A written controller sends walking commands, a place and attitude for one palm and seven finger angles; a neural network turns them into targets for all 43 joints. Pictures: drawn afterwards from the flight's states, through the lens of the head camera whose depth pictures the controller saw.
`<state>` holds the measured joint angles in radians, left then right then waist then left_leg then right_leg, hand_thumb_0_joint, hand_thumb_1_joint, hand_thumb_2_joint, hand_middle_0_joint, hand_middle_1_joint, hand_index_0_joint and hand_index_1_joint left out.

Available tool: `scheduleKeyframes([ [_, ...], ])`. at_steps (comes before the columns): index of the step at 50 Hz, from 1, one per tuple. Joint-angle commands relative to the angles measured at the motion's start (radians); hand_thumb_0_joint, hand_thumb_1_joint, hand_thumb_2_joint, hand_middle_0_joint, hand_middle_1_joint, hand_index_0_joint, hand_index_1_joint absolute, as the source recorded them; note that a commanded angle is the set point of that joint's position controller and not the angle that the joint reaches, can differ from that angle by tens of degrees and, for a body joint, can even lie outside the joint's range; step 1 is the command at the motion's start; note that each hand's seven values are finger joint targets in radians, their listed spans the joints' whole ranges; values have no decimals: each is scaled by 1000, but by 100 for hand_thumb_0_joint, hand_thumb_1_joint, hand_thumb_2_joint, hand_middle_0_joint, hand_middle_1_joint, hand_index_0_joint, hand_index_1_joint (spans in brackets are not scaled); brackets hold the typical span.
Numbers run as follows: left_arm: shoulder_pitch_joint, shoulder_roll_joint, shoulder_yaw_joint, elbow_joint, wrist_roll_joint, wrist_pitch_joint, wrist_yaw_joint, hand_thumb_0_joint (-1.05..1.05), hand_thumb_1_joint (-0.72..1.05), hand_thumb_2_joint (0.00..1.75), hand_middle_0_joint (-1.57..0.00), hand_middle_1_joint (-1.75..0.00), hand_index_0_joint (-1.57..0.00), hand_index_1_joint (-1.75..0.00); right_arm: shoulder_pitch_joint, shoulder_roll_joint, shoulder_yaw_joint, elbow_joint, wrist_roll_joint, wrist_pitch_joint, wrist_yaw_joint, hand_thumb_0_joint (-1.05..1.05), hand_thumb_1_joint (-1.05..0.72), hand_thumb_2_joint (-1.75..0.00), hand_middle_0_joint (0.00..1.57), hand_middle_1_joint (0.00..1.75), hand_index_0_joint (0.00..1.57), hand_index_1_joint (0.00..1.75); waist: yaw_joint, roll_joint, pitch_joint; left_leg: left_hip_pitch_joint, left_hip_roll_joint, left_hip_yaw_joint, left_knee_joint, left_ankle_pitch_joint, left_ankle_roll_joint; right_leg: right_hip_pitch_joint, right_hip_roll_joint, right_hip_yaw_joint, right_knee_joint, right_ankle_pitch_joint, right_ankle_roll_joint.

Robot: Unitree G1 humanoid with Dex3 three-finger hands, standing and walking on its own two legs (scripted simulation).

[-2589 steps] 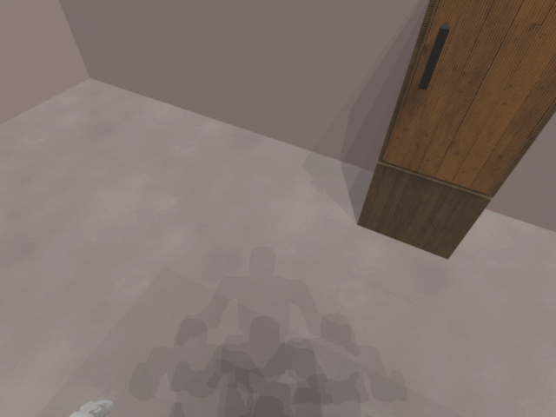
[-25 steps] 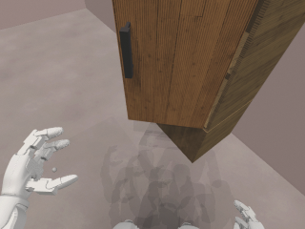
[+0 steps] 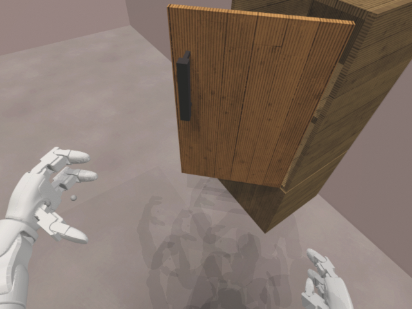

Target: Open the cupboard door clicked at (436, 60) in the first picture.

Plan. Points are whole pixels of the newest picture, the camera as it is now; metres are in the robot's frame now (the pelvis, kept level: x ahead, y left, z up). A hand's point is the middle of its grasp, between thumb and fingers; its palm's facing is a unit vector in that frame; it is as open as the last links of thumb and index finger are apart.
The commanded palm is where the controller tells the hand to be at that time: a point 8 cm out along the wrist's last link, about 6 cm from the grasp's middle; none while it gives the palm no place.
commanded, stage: raise the hand with hooked fingers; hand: left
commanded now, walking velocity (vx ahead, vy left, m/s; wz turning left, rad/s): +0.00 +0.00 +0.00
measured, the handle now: (186, 87) +0.60 +0.11 +0.10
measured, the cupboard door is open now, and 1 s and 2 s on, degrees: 46 46 46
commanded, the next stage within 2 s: move the hooked fingers beside the handle in 0.66 s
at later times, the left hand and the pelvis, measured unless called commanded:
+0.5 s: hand (76, 175) +0.30 +0.26 +0.11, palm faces -0.03 -1.00 -0.02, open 13.9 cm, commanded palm +0.27 +0.31 +0.12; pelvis +0.01 -0.01 +0.01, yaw -1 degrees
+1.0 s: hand (92, 162) +0.33 +0.24 +0.11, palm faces -0.06 -1.00 -0.01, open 14.0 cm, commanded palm +0.32 +0.30 +0.12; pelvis +0.00 -0.02 +0.01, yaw +0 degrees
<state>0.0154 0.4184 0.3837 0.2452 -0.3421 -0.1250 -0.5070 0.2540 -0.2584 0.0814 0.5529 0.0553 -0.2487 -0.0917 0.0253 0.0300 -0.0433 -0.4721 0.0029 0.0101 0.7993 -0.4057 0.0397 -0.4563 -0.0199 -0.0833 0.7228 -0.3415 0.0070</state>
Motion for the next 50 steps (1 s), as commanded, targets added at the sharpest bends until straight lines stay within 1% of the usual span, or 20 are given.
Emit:
scheduleKeyframes([
  [1, -289, 303, 162, -177, -45, -90, -6, 0, -50, 30, -30, -120, -30, -120, -37, -157, -73, -122, -2, -54, -22, 0, -90, -90, 20, 30, 20, 30, -11, 52, -224, 148, 4, -70, -165, 299, -30, 95, 52, 19, -90, 201, -44],
  [5, -333, 280, 118, -68, -35, -31, -43, 0, -50, 30, -30, -120, -30, -120, -41, -161, -74, -110, 9, -39, -28, 0, -90, -90, 20, 30, 20, 30, -21, 97, -172, 142, 3, -64, -189, 291, -31, 76, 39, 14, -107, 198, -41],
  [8, -384, 322, 128, -63, -28, -2, -66, 0, -50, 30, -30, -120, -30, -120, -38, -165, -75, -120, 10, -33, -28, 0, -90, -90, 20, 30, 20, 30, -14, 95, -210, 168, 0, -64, -194, 332, -28, 111, 37, 19, -118, 233, -42],
  [9, -354, 312, 129, -45, -30, 4, -70, 0, -50, 30, -30, -120, -30, -120, -30, -164, -78, -126, 9, -32, -26, 0, -90, -90, 20, 30, 20, 30, -13, 57, -228, 170, -2, -62, -191, 345, -24, 117, 37, 18, -118, 246, -40],
  [11, -315, 300, 135, -37, -44, -2, -79, 0, -50, 30, -30, -120, -30, -120, -26, -166, -80, -130, 6, -34, -17, 0, -90, -90, 20, 30, 20, 30, -3, 16, -225, 165, -2, -61, -184, 383, -23, 136, 41, 20, -117, 289, -42],
  [14, -305, 315, 164, -54, -56, -26, -75, 0, -50, 30, -30, -120, -30, -120, -28, -170, -87, -135, 4, -30, -9, 0, -90, -90, 20, 30, 20, 30, 1, 5, -251, 166, -3, -51, -183, 395, -24, 140, 40, 22, -111, 308, -37],
  [16, -322, 337, 186, -81, -60, -45, -64, 0, -50, 30, -30, -120, -30, -120, -31, -168, -86, -134, 0, -30, -6, 0, -90, -90, 20, 30, 20, 30, 9, 30, -244, 171, -5, -47, -183, 401, -26, 146, 42, 27, -110, 312, -43],
  [19, -340, 327, 177, -91, -47, -57, -46, 0, -50, 30, -30, -120, -30, -120, -26, -163, -86, -133, 0, -25, -6, 0, -90, -90, 20, 30, 20, 30, 3, 84, -243, 180, -2, -43, -194, 388, -27, 130, 38, 26, -113, 292, -41],
  [22, -352, 328, 171, -94, -36, -60, -38, 0, -50, 30, -30, -120, -30, -120, -22, -161, -87, -131, 0, -22, -8, 0, -90, -90, 20, 30, 20, 30, -4, 66, -236, 176, -2, -39, -199, 365, -21, 139, 38, 31, -121, 283, -41],
  [25, -359, 319, 161, -112, -33, -68, -39, 0, -50, 30, -30, -120, -30, -120, -27, -159, -88, -130, 2, -23, -14, 0, -90, -90, 20, 30, 20, 30, -9, 107, -252, 188, -5, -35, -197, 355, -19, 144, 34, 37, -128, 278, -40],
  [29, -357, 301, 146, -75, -42, -64, -51, 0, -50, 30, -30, -120, -30, -120, -30, -160, -86, -123, 4, -19, -20, 0, -90, -90, 20, 30, 20, 30, -20, 58, -220, 171, -4, -35, -201, 306, -15, 129, 36, 39, -142, 249, -36],
  [31, -362, 306, 150, -45, -46, -59, -56, 0, -50, 30, -30, -120, -30, -120, -34, -164, -83, -119, 5, -19, -21, 0, -90, -90, 20, 30, 20, 30, -15, 33, -184, 150, -5, -39, -203, 284, -16, 132, 37, 41, -146, 229, -40],
  [36, -372, 312, 145, -27, -41, -50, -63, 0, -50, 30, -30, -120, -30, -120, -42, -162, -82, -126, 6, -18, -22, 0, -90, -90, 20, 30, 20, 30, -11, 42, -187, 148, -8, -36, -204, 267, -16, 127, 34, 45, -148, 212, -39],
  [38, -376, 315, 143, -56, -37, -60, -60, 0, -50, 30, -30, -120, -30, -120, -42, -159, -81, -132, 7, -19, -21, 0, -90, -90, 20, 30, 20, 30, -12, 48, -226, 160, -8, -38, -205, 276, -15, 138, 33, 44, -143, 217, -37],
  [39, -410, 292, 119, -49, -36, -61, -58, 0, -50, 30, -30, -120, -30, -120, -44, -159, -80, -129, 7, -20, -24, 0, -90, -90, 20, 30, 20, 30, -23, 41, -218, 155, -9, -34, -201, 261, -13, 122, 34, 46, -146, 208, -34],
  [41, -530, 306, 107, -14, -32, -71, -49, 0, -50, 30, -30, -120, -30, -120, -36, -163, -75, -108, 6, -15, -32, 0, -90, -90, 20, 30, 20, 30, -45, 37, -159, 134, -5, -41, -202, 205, -16, 82, 38, 51, -157, 146, -36],
  [43, -616, 302, 87, 46, -21, -78, -43, 0, -50, 30, -30, -120, -30, -120, -26, -166, -77, -89, 11, -13, -41, 0, -90, -90, 20, 30, 20, 30, -67, 32, -150, 127, -4, -43, -205, 156, -14, 48, 35, 52, -165, 89, -31],
  [46, -674, 324, 80, 107, -1, -83, -36, 0, -50, 30, -30, -120, -30, -120, -12, -171, -76, -77, 9, -11, -45, 0, -90, -90, 20, 30, 20, 30, -62, 46, -179, 125, -7, -43, -196, 154, -14, 55, 30, 63, -159, 82, -36],
  [47, -717, 333, 75, 112, 10, -90, -36, 0, -50, 30, -30, -120, -30, -120, -6, -170, -76, -74, 8, -10, -43, 0, -90, -90, 20, 30, 20, 30, -66, 53, -218, 130, -7, -46, -198, 169, -15, 70, 27, 60, -152, 97, -35],
  [50, -706, 347, 85, 174, 26, -88, -31, 0, -50, 30, -30, -120, -30, -120, 7, -170, -78, -72, 5, -3, -37, 0, -90, -90, 20, 30, 20, 30, -55, 74, -271, 127, -10, -38, -182, 212, -15, 90, 24, 64, -136, 153, -36],
])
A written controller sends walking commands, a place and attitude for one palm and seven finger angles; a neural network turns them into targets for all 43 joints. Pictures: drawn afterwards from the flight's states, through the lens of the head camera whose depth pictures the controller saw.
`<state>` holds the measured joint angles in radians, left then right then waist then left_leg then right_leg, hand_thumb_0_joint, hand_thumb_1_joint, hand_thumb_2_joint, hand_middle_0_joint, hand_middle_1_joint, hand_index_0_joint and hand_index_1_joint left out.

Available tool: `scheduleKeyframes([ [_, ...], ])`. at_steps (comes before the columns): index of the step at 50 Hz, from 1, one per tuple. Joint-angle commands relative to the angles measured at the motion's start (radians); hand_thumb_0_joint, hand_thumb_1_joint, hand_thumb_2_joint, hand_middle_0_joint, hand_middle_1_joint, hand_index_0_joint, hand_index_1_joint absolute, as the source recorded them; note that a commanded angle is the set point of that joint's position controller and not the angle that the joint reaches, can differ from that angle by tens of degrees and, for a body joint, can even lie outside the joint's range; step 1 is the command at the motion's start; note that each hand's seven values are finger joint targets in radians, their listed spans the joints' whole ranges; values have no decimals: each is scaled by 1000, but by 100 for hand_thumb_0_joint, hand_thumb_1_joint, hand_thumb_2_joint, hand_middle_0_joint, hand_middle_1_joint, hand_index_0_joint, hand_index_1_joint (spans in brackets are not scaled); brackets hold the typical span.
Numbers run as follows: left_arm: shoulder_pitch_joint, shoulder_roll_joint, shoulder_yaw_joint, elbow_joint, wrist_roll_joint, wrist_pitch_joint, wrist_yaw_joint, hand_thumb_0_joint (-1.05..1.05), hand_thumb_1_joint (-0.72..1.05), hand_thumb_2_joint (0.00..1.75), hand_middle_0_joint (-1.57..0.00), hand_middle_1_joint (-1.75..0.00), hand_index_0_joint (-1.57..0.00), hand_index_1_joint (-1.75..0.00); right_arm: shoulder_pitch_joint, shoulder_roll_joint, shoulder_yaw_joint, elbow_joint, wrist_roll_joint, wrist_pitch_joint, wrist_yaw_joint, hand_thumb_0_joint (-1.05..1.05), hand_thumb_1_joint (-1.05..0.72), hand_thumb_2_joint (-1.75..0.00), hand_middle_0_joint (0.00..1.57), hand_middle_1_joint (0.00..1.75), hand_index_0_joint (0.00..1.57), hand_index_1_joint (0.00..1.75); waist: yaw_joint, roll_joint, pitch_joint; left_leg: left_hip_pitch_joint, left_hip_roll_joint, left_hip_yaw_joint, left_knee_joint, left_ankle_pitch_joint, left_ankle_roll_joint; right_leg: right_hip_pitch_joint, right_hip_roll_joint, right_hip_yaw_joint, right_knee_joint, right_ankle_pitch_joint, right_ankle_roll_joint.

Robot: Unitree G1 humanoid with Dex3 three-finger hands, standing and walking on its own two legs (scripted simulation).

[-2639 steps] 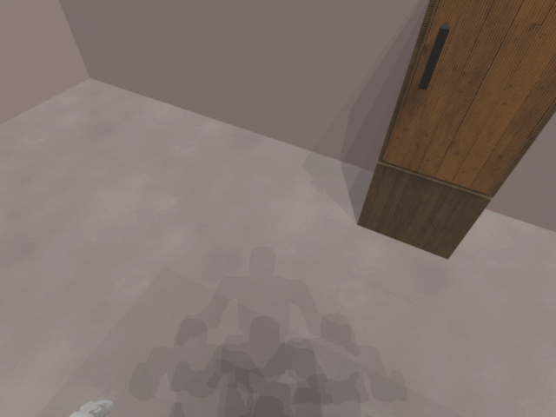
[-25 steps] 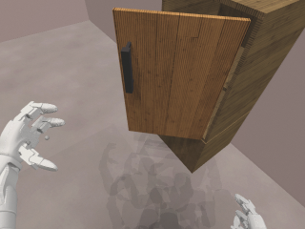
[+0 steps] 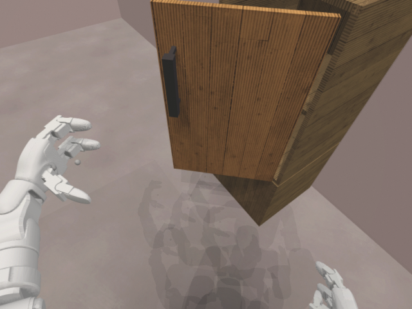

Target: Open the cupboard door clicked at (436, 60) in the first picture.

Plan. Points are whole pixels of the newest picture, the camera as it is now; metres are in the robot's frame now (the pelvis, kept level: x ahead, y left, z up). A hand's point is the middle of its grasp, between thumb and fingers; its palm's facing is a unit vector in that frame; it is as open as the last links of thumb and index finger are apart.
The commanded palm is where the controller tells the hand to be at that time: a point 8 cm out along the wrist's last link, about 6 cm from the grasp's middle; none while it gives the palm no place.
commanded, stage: move the hooked fingers beside the handle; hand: left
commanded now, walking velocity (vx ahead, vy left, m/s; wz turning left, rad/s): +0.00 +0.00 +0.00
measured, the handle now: (173, 83) +0.61 +0.12 +0.09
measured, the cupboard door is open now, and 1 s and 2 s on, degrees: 46 46 46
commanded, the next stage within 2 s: none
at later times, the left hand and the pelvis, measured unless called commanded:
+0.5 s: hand (107, 129) +0.43 +0.23 +0.10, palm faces -0.10 -0.99 +0.01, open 13.9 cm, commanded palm +0.41 +0.28 +0.11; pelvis +0.02 +0.01 +0.00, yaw -2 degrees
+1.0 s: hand (129, 108) +0.49 +0.20 +0.11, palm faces -0.13 -0.99 +0.01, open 14.0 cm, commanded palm +0.48 +0.25 +0.10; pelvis +0.01 +0.01 -0.01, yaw -2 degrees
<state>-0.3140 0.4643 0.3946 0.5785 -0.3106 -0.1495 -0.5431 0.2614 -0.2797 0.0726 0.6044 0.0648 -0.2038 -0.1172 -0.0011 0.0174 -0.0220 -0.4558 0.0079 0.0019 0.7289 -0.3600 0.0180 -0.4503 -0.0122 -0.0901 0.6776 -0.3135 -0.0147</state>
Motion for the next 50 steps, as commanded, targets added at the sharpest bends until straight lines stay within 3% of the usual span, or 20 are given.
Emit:
scheduleKeyframes([
  [1, -387, 337, 105, -131, -9, -66, 6, 0, -50, 30, -30, -120, -30, -120, 11, -154, -69, -119, -8, -42, -9, 0, -90, -90, 20, 30, 20, 30, -20, 71, -297, 99, -14, -32, -104, 192, 5, 106, 20, 72, -81, 152, -19],
  [3, -368, 310, 93, -111, -10, -67, 4, 0, -50, 30, -30, -120, -30, -120, 15, -150, -70, -132, -7, -33, 0, 0, -90, -90, 20, 30, 20, 30, -16, 51, -322, 91, -14, -26, -104, 224, 5, 122, 20, 69, -70, 202, -15],
  [5, -372, 314, 98, -87, -10, -70, 8, 0, -50, 30, -30, -120, -30, -120, 23, -152, -73, -134, -6, -26, 6, 0, -90, -90, 20, 30, 20, 30, -13, 63, -316, 79, -13, -21, -102, 233, 4, 114, 19, 67, -65, 216, -15],
  [6, -378, 325, 108, -56, -15, -67, 6, 0, -50, 30, -30, -120, -30, -120, 30, -159, -71, -139, -10, -20, 10, 0, -90, -90, 20, 30, 20, 30, -9, 20, -302, 62, -12, -24, -98, 242, 4, 124, 25, 66, -58, 229, -18],
  [8, -402, 327, 106, -43, -7, -71, 9, 0, -50, 30, -30, -120, -30, -120, 46, -160, -77, -136, -8, -8, 16, 0, -90, -90, 20, 30, 20, 30, -18, 19, -308, 49, -11, -15, -97, 247, 6, 121, 22, 71, -56, 248, -12],
  [9, -393, 327, 106, -27, -1, -70, 10, 0, -50, 30, -30, -120, -30, -120, 50, -162, -79, -141, -8, -3, 18, 0, -90, -90, 20, 30, 20, 30, -14, 43, -308, 47, -11, -12, -95, 248, 6, 111, 23, 72, -53, 248, -14],
  [14, -506, 299, 58, -38, 15, -99, 24, 0, -50, 30, -30, -120, -30, -120, 84, -163, -88, -133, -7, 21, 25, 0, -90, -90, 20, 30, 20, 30, -43, 52, -337, 84, -6, -19, -87, 274, 7, 74, 31, 66, -47, 255, -14],
  [17, -576, 341, 83, -43, 20, -113, 37, 0, -50, 30, -30, -120, -30, -120, 108, -169, -91, -120, -12, 35, 24, 0, -90, -90, 20, 30, 20, 30, -47, 63, -384, 100, -3, -24, -76, 313, 5, 81, 34, 68, -35, 288, -15],
  [19, -585, 298, 53, -23, 25, -121, 44, 0, -50, 30, -30, -120, -30, -120, 113, -164, -92, -114, -12, 40, 28, 0, -90, -90, 20, 30, 20, 30, -52, 84, -382, 114, -3, -25, -77, 312, 4, 62, 34, 63, -37, 278, -15],
  [22, -645, 334, 65, 17, 42, -119, 56, 0, -50, 30, -30, -120, -30, -120, 131, -169, -92, -100, -14, 57, 28, 0, -90, -90, 20, 30, 20, 30, -62, 79, -391, 112, 1, -31, -71, 343, 3, 56, 35, 61, -28, 300, -17],
  [25, -641, 295, 35, 42, 58, -120, 73, 0, -50, 30, -30, -120, -30, -120, 140, -165, -95, -97, -16, 67, 37, 0, -90, -90, 20, 30, 20, 30, -62, 113, -394, 143, 6, -36, -67, 376, -4, 19, 34, 53, -26, 293, -17],
  [31, -700, 327, 66, 161, 60, -126, 87, 0, -50, 30, -30, -120, -30, -120, 163, -175, -94, -91, -21, 102, 44, 0, -90, -90, 20, 30, 20, 30, -70, 15, -383, 75, 6, -25, -51, 389, 5, 50, 38, 58, -12, 347, -15],
  [32, -712, 366, 93, 155, 70, -134, 91, 0, -50, 30, -30, -120, -30, -120, 170, -174, -96, -91, -22, 108, 46, 0, -90, -90, 20, 30, 20, 30, -63, 28, -408, 72, 8, -25, -52, 398, 3, 63, 36, 61, -8, 356, -13],
  [34, -738, 299, 31, 152, 79, -146, 91, 0, -50, 30, -30, -120, -30, -120, 168, -165, -93, -95, -22, 115, 51, 0, -90, -90, 20, 30, 20, 30, -75, 84, -408, 103, 8, -25, -46, 420, -1, 27, 34, 59, -6, 349, -13],
  [37, -810, 338, 47, 183, 91, -168, 96, 0, -50, 30, -30, -120, -30, -120, 191, -173, -97, -77, -26, 131, 53, 0, -90, -90, 20, 30, 20, 30, -93, 56, -414, 105, 16, -33, -34, 419, 0, -4, 41, 57, -1, 332, -12],
  [41, -915, 295, 3, 249, 95, -180, 95, 0, -50, 30, -30, -120, -30, -120, 203, -174, -95, -57, -27, 142, 51, 0, -90, -90, 20, 30, 20, 30, -125, 68, -393, 97, 16, -39, -25, 374, 2, -51, 41, 54, 1, 293, -13],
  [42, -949, 316, 6, 239, 106, -187, 97, 0, -50, 30, -30, -120, -30, -120, 210, -177, -97, -51, -29, 145, 51, 0, -90, -90, 20, 30, 20, 30, -123, 108, -421, 119, 18, -47, -25, 376, -3, -69, 40, 54, 3, 274, -12],
  [45, -978, 273, -23, 249, 116, -201, 116, 0, -50, 30, -30, -120, -30, -120, 222, -174, -99, -37, -34, 148, 56, 0, -90, -90, 20, 30, 20, 30, -131, 156, -451, 176, 24, -65, -14, 413, -14, -124, 42, 47, 9, 247, -14],
  [48, -1000, 293, 4, 285, 120, -205, 140, 0, -50, 30, -30, -120, -30, -120, 244, -177, -102, -22, -40, 159, 62, 0, -90, -90, 20, 30, 20, 30, -133, 114, -485, 172, 28, -74, -2, 458, -19, -114, 46, 43, 19, 268, -11],
  [50, -1015, 289, 2, 383, 128, -188, 157, 0, -50, 30, -30, -120, -30, -120, 249, -180, -97, -14, -40, 168, 63, 0, -90, -90, 20, 30, 20, 30, -149, 55, -412, 80, 21, -60, -8, 351, -6, -119, 46, 45, 14, 238, -7],
])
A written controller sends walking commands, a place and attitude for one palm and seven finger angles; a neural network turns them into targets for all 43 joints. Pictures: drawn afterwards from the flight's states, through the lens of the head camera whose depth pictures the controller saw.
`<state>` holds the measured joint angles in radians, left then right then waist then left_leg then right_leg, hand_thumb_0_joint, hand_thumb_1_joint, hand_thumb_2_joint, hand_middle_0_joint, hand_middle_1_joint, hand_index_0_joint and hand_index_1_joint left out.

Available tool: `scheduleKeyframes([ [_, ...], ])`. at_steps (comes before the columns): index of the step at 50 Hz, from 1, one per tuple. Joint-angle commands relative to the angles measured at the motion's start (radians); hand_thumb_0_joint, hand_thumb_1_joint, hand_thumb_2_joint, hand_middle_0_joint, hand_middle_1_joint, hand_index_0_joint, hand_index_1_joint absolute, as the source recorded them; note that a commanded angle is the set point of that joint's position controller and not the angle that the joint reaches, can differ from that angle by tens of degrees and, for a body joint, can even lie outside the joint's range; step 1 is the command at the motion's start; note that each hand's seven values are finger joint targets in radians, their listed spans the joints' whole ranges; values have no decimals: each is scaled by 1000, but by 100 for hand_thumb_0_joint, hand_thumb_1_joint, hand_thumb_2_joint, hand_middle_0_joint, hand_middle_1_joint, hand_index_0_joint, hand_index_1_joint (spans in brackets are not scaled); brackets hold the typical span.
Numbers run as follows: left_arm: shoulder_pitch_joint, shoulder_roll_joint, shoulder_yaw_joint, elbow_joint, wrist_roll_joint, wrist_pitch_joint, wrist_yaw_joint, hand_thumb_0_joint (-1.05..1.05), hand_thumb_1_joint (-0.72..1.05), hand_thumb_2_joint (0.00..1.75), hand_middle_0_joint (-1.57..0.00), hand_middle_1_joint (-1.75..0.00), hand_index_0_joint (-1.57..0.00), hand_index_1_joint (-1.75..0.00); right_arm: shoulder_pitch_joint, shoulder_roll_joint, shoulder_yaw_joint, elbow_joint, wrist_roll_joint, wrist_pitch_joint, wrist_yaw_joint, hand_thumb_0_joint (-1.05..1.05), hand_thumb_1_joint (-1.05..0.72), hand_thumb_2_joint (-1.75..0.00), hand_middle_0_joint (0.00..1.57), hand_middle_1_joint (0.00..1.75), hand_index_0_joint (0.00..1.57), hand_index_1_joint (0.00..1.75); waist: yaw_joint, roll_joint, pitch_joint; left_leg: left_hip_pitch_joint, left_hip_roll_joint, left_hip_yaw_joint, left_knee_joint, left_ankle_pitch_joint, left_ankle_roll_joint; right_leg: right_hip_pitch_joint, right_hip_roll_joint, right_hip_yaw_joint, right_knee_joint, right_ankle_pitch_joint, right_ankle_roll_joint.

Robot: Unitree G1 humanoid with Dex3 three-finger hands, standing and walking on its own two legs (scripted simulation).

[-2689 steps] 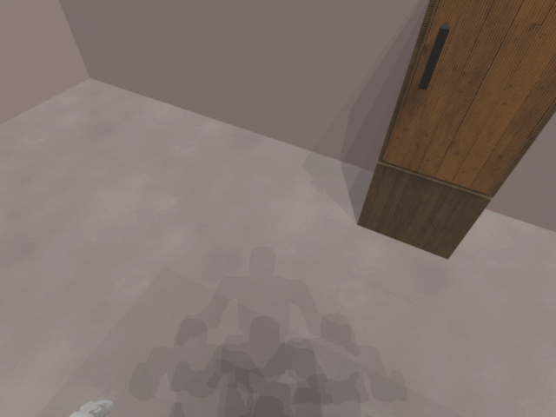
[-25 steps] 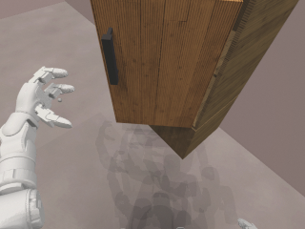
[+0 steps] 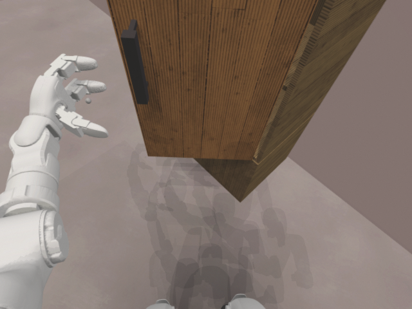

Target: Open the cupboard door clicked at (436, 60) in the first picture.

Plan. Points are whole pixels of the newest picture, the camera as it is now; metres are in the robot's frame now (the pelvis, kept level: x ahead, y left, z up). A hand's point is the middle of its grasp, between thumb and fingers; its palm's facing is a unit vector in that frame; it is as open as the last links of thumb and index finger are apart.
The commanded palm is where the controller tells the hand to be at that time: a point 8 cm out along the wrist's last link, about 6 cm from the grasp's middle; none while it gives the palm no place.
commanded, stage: move the hooked fingers beside the handle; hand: left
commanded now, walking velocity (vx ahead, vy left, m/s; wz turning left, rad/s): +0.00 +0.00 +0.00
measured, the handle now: (138, 64) +0.59 +0.13 +0.10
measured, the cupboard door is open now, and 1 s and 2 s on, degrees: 46 46 46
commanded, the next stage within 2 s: slide the fingers in behind the handle in 1.24 s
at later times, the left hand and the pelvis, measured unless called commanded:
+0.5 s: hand (107, 73) +0.55 +0.18 +0.12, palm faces -0.06 -1.00 +0.00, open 13.9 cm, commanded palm +0.52 +0.24 +0.11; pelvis +0.00 -0.01 -0.01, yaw -2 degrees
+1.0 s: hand (105, 86) +0.53 +0.19 +0.10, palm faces -0.07 -1.00 +0.02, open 13.9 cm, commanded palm +0.51 +0.24 +0.10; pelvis +0.01 +0.00 -0.01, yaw -1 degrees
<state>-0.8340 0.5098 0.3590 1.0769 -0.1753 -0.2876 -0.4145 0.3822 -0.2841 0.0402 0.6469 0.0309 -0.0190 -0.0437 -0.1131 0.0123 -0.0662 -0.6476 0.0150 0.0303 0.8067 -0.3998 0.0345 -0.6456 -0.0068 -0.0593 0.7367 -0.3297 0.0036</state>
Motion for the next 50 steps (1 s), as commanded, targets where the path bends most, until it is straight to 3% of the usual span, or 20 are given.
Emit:
scheduleKeyframes([
  [1, -518, 280, 58, -82, 3, -47, 39, 0, -50, 30, -30, -120, -30, -120, 138, -182, -62, -53, -7, -13, -13, 0, -90, -90, 20, 30, 20, 30, -43, 28, -342, 230, 11, -91, -88, 356, -15, 85, 40, 14, -44, 244, -26],
  [2, -549, 300, 62, -80, 18, -46, 49, 0, -50, 30, -30, -120, -30, -120, 142, -182, -61, -56, -8, -10, -12, 0, -90, -90, 20, 30, 20, 30, -47, 63, -351, 220, 8, -82, -90, 338, -13, 84, 38, 22, -45, 240, -23],
  [5, -563, 372, 91, -59, 62, -55, 73, 0, -50, 30, -30, -120, -30, -120, 163, -184, -57, -66, -14, -2, -9, 0, -90, -90, 20, 30, 20, 30, -41, 67, -380, 181, 4, -76, -78, 332, -8, 106, 35, 34, -33, 256, -24],
  [7, -620, 365, 72, -75, 76, -79, 77, 0, -50, 30, -30, -120, -30, -120, 173, -180, -55, -69, -18, 5, -6, 0, -90, -90, 20, 30, 20, 30, -53, 117, -425, 213, 5, -78, -63, 360, -12, 90, 40, 37, -23, 269, -24],
  [10, -659, 416, 117, -84, 73, -105, 74, 0, -50, 30, -30, -120, -30, -120, 194, -187, -59, -66, -24, 9, -3, 0, -90, -90, 20, 30, 20, 30, -52, 136, -492, 229, 7, -79, -45, 380, -13, 107, 43, 43, -17, 285, -25],
  [12, -680, 400, 104, -50, 64, -98, 60, 0, -50, 30, -30, -120, -30, -120, 207, -188, -57, -61, -23, 16, -4, 0, -90, -90, 20, 30, 20, 30, -71, 121, -500, 217, 9, -73, -38, 384, -9, 110, 48, 45, -17, 304, -21],
  [13, -670, 418, 113, 0, 69, -84, 56, 0, -50, 30, -30, -120, -30, -120, 217, -192, -56, -56, -23, 20, -5, 0, -90, -90, 20, 30, 20, 30, -77, 79, -472, 175, 8, -70, -36, 356, -3, 119, 49, 47, -23, 298, -18],
  [17, -739, 418, 69, 90, 98, -29, 48, 0, -50, 30, -30, -120, -30, -120, 244, -199, -48, -48, -23, 29, -9, 0, -90, -90, 20, 30, 20, 30, -119, 95, -377, 93, 6, -62, -36, 271, 6, 69, 46, 53, -42, 243, -13],
  [18, -734, 472, 101, 98, 108, -23, 54, 0, -50, 30, -30, -120, -30, -120, 255, -205, -48, -49, -25, 32, -11, 0, -90, -90, 20, 30, 20, 30, -116, 83, -384, 78, 8, -64, -30, 277, 8, 75, 46, 55, -39, 247, -13],
  [23, -654, 491, 145, -26, 95, -69, 42, 0, -50, 30, -30, -120, -30, -120, 278, -196, -55, -77, -40, 43, 3, 0, -90, -90, 20, 30, 20, 30, -62, 182, -578, 194, 11, -58, -10, 450, -7, 136, 54, 50, -2, 383, -24],
  [28, -592, 473, 140, -6, 78, -43, 20, 0, -50, 30, -30, -120, -30, -120, 272, -198, -62, -88, -29, 72, 8, 0, -90, -90, 20, 30, 20, 30, -68, 94, -485, 123, 12, -44, -22, 405, 5, 162, 60, 47, -19, 395, -17],
  [32, -643, 491, 147, -108, 81, -55, 31, 0, -50, 30, -30, -120, -30, -120, 266, -192, -65, -96, -29, 81, 6, 0, -90, -90, 20, 30, 20, 30, -65, 178, -523, 189, 12, -49, -21, 448, 3, 146, 60, 47, -18, 405, -20],
  [33, -640, 457, 129, -127, 79, -66, 34, 0, -50, 30, -30, -120, -30, -120, 262, -186, -66, -93, -29, 80, 9, 0, -90, -90, 20, 30, 20, 30, -64, 219, -524, 231, 14, -52, -16, 477, -1, 117, 63, 43, -18, 404, -23],
  [35, -632, 446, 138, -188, 64, -92, 40, 0, -50, 30, -30, -120, -30, -120, 257, -185, -72, -89, -32, 78, 13, 0, -90, -90, 20, 30, 20, 30, -59, 224, -561, 298, 21, -61, -7, 536, -7, 105, 67, 38, -16, 413, -24],
  [37, -615, 365, 94, -197, 45, -97, 37, 0, -50, 30, -30, -120, -30, -120, 249, -178, -75, -82, -31, 77, 17, 0, -90, -90, 20, 30, 20, 30, -64, 240, -574, 372, 31, -81, -1, 627, -18, 63, 71, 25, -13, 413, -25],
  [40, -568, 262, 27, -87, 33, -48, 29, 0, -50, 30, -30, -120, -30, -120, 241, -179, -74, -64, -27, 81, 20, 0, -90, -90, 20, 30, 20, 30, -86, 159, -451, 314, 31, -79, -11, 565, -12, 26, 69, 14, -29, 375, -20],
  [42, -551, 240, 8, -1, 40, -9, 33, 0, -50, 30, -30, -120, -30, -120, 237, -182, -70, -60, -24, 85, 15, 0, -90, -90, 20, 30, 20, 30, -95, 112, -374, 260, 27, -76, -20, 519, -7, 7, 65, 10, -34, 354, -18],
  [45, -567, 280, 28, 4, 57, 6, 58, 0, -50, 30, -30, -120, -30, -120, 232, -184, -64, -76, -26, 83, 13, 0, -90, -90, 20, 30, 20, 30, -90, 91, -354, 193, 17, -69, -28, 451, -2, 32, 56, 17, -26, 344, -20],
  [48, -644, 353, 80, -73, 71, -54, 90, 0, -50, 30, -30, -120, -30, -120, 228, -179, -61, -82, -34, 75, 14, 0, -90, -90, 20, 30, 20, 30, -80, 132, -440, 231, 18, -76, -5, 499, -12, 44, 55, 25, 1, 367, -23],
  [50, -710, 351, 76, -134, 76, -100, 102, 0, -50, 30, -30, -120, -30, -120, 220, -174, -62, -84, -36, 68, 18, 0, -90, -90, 20, 30, 20, 30, -83, 159, -493, 269, 18, -86, 5, 510, -17, 44, 58, 29, 11, 364, -23],
])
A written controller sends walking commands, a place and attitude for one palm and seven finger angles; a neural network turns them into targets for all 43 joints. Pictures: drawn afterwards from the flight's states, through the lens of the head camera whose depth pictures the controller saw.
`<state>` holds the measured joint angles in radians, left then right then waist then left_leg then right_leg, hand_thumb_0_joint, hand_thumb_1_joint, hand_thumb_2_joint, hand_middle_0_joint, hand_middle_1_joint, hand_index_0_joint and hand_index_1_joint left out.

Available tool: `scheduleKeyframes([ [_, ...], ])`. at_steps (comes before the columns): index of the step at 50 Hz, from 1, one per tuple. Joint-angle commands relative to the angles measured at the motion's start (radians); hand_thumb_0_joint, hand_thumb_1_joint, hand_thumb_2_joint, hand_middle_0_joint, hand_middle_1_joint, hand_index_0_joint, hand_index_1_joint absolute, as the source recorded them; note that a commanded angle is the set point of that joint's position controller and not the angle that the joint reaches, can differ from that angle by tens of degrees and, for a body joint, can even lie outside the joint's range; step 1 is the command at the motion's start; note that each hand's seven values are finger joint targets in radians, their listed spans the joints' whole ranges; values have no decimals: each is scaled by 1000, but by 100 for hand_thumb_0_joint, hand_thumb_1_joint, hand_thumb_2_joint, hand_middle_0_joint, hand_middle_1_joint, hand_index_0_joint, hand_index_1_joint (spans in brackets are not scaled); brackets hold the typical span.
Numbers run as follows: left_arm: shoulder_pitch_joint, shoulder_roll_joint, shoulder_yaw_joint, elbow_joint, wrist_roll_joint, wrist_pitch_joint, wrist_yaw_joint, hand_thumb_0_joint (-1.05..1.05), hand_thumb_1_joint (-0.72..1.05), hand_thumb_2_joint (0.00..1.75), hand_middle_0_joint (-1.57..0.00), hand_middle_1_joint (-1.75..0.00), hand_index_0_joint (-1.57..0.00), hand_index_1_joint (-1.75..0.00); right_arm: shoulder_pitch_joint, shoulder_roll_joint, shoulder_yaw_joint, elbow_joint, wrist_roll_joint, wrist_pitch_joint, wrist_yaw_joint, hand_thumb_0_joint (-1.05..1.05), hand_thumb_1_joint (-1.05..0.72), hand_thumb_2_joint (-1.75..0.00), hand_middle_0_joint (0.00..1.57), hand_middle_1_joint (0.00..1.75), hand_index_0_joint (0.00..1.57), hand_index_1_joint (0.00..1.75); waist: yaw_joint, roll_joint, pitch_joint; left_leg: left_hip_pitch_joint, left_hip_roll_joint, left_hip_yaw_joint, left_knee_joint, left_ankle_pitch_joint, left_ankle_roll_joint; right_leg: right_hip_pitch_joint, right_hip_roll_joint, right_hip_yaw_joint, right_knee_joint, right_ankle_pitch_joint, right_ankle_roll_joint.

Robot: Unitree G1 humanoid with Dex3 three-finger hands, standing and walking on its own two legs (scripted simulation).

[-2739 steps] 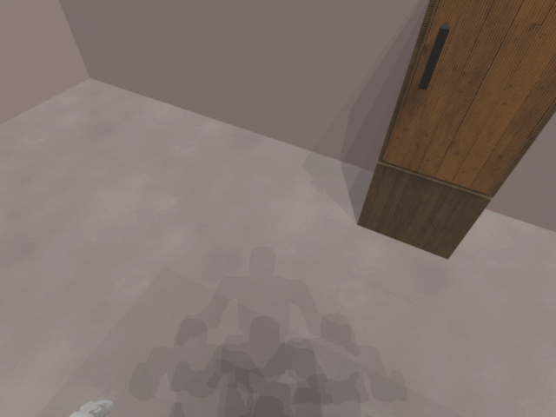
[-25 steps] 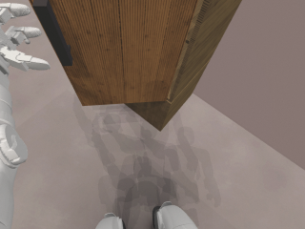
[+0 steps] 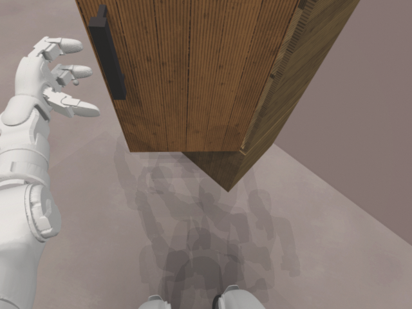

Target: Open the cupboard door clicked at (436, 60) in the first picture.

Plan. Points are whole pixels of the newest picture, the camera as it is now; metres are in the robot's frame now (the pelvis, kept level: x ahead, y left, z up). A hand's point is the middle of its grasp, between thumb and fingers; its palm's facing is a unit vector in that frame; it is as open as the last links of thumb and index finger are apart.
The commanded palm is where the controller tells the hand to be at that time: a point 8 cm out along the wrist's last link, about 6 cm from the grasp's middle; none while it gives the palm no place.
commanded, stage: move the hooked fingers beside the handle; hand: left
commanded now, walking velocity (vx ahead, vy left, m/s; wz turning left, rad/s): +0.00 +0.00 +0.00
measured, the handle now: (112, 56) +0.57 +0.14 +0.11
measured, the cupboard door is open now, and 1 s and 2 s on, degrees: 46 46 46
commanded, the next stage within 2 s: slide the fingers in behind the handle in 0.24 s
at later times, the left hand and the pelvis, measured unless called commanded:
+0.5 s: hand (79, 76) +0.52 +0.19 +0.11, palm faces -0.05 -1.00 +0.01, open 13.9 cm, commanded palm +0.50 +0.24 +0.11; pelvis -0.01 +0.00 +0.00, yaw +0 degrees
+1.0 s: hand (92, 78) +0.51 +0.17 +0.12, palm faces -0.03 -1.00 +0.01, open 13.9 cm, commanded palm +0.49 +0.21 +0.11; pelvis +0.00 +0.00 +0.00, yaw -1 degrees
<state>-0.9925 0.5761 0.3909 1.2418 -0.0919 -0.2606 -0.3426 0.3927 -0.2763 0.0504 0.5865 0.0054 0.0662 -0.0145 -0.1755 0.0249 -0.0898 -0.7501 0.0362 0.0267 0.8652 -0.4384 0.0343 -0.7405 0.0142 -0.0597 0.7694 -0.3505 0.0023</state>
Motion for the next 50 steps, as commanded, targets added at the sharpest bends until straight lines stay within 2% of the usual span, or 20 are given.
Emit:
scheduleKeyframes([
  [1, -561, 297, 57, -332, -13, -150, 35, 0, -50, 30, -30, -120, -30, -120, 209, -182, -74, -29, -10, -20, -12, 0, -90, -90, 20, 30, 20, 30, -16, 152, -500, 392, -1, -88, -45, 584, -19, 143, 39, 26, -10, 394, -25],
  [2, -573, 294, 52, -338, -8, -160, 35, 0, -50, 30, -30, -120, -30, -120, 206, -182, -76, -24, -10, -20, -11, 0, -90, -90, 20, 30, 20, 30, -18, 175, -544, 428, 3, -96, -42, 605, -25, 134, 40, 29, -10, 392, -21],
  [4, -543, 302, 66, -287, -9, -151, 30, 0, -50, 30, -30, -120, -30, -120, 206, -185, -75, -14, -9, -22, -10, 0, -90, -90, 20, 30, 20, 30, -14, 160, -541, 418, 2, -94, -40, 593, -26, 139, 40, 27, -15, 386, -20],
  [9, -480, 254, 4, -118, 8, -57, 5, 0, -50, 30, -30, -120, -30, -120, 212, -192, -65, -10, 0, -12, -14, 0, -90, -90, 20, 30, 20, 30, -36, 110, -384, 291, -4, -78, -63, 461, -12, 108, 36, 19, -35, 330, -18],
  [10, -475, 285, 20, -113, 13, -48, 5, 0, -50, 30, -30, -120, -30, -120, 218, -197, -64, -14, -2, -11, -18, 0, -90, -90, 20, 30, 20, 30, -33, 95, -374, 267, -3, -78, -68, 437, -9, 117, 35, 20, -37, 320, -19],
  [13, -500, 297, 35, -187, 1, -72, 2, 0, -50, 30, -30, -120, -30, -120, 229, -195, -66, -25, -6, -16, -20, 0, -90, -90, 20, 30, 20, 30, -23, 135, -446, 314, -3, -80, -64, 489, -13, 134, 36, 23, -30, 348, -23],
  [16, -533, 285, 37, -228, -22, -109, -3, 0, -50, 30, -30, -120, -30, -120, 237, -194, -68, -20, -10, -21, -19, 0, -90, -90, 20, 30, 20, 30, -34, 114, -461, 319, -2, -81, -56, 484, -11, 143, 42, 24, -31, 351, -25],
  [17, -548, 315, 63, -235, -21, -115, -3, 0, -50, 30, -30, -120, -30, -120, 242, -198, -70, -14, -12, -20, -17, 0, -90, -90, 20, 30, 20, 30, -30, 116, -483, 319, -2, -81, -58, 471, -10, 153, 43, 28, -34, 349, -21],
  [19, -530, 304, 54, -228, -17, -116, -4, 0, -50, 30, -30, -120, -30, -120, 242, -196, -72, -11, -10, -20, -16, 0, -90, -90, 20, 30, 20, 30, -25, 134, -475, 315, -4, -77, -61, 460, -10, 152, 42, 28, -34, 343, -23],
  [21, -518, 244, 13, -222, -14, -108, 0, 0, -50, 30, -30, -120, -30, -120, 241, -190, -71, -12, -10, -23, -13, 0, -90, -90, 20, 30, 20, 30, -28, 164, -455, 332, -5, -80, -63, 460, -12, 116, 42, 20, -36, 314, -27],
  [22, -515, 274, 34, -203, -7, -100, 7, 0, -50, 30, -30, -120, -30, -120, 244, -195, -72, -2, -11, -21, -12, 0, -90, -90, 20, 30, 20, 30, -25, 162, -443, 328, -1, -83, -63, 448, -14, 100, 42, 18, -38, 298, -25],
  [24, -520, 257, 11, -172, 1, -78, 17, 0, -50, 30, -30, -120, -30, -120, 245, -197, -71, -1, -9, -19, -13, 0, -90, -90, 20, 30, 20, 30, -40, 134, -393, 290, -2, -84, -72, 390, -9, 85, 40, 18, -49, 259, -22],
  [27, -557, 322, 60, -225, 4, -84, 38, 0, -50, 30, -30, -120, -30, -120, 249, -199, -72, -8, -13, -25, -15, 0, -90, -90, 20, 30, 20, 30, -28, 150, -454, 299, -5, -78, -71, 409, -7, 129, 38, 25, -43, 290, -22],
  [30, -542, 276, 38, -267, 6, -106, 49, 0, -50, 30, -30, -120, -30, -120, 250, -189, -74, -12, -16, -31, -7, 0, -90, -90, 20, 30, 20, 30, -20, 177, -498, 348, -4, -82, -59, 477, -15, 126, 42, 22, -33, 326, -25],
  [32, -537, 248, 25, -280, 2, -120, 55, 0, -50, 30, -30, -120, -30, -120, 249, -187, -77, -7, -18, -31, -2, 0, -90, -90, 20, 30, 20, 30, -22, 188, -501, 381, 2, -89, -54, 508, -20, 101, 45, 17, -30, 327, -25],
  [33, -504, 223, 13, -233, 0, -110, 56, 0, -50, 30, -30, -120, -30, -120, 247, -186, -75, -5, -16, -30, 1, 0, -90, -90, 20, 30, 20, 30, -25, 156, -466, 357, 0, -85, -55, 488, -17, 100, 46, 15, -34, 320, -25],
  [40, -487, 188, 3, -236, -2, -82, 75, 0, -50, 30, -30, -120, -30, -120, 243, -184, -79, -16, -14, -29, 6, 0, -90, -90, 20, 30, 20, 30, -20, 113, -444, 324, -4, -73, -65, 477, -12, 133, 43, 16, -34, 346, -22],
  [44, -468, 200, 31, -292, -11, -113, 87, 0, -50, 30, -30, -120, -30, -120, 233, -177, -81, -26, -15, -30, 8, 0, -90, -90, 20, 30, 20, 30, -1, 102, -500, 327, -9, -64, -60, 519, -10, 196, 43, 26, -27, 412, -22],
  [47, -453, 180, 22, -295, -10, -123, 90, 0, -50, 30, -30, -120, -30, -120, 228, -171, -82, -21, -14, -31, 11, 0, -90, -90, 20, 30, 20, 30, 4, 117, -485, 340, -9, -62, -55, 550, -12, 192, 42, 26, -24, 430, -24],
  [50, -462, 117, -33, -275, -3, -110, 90, 0, -50, 30, -30, -120, -30, -120, 216, -167, -83, -19, -11, -30, 12, 0, -90, -90, 20, 30, 20, 30, -13, 113, -436, 326, -12, -59, -63, 494, -10, 163, 41, 24, -33, 391, -22],
])
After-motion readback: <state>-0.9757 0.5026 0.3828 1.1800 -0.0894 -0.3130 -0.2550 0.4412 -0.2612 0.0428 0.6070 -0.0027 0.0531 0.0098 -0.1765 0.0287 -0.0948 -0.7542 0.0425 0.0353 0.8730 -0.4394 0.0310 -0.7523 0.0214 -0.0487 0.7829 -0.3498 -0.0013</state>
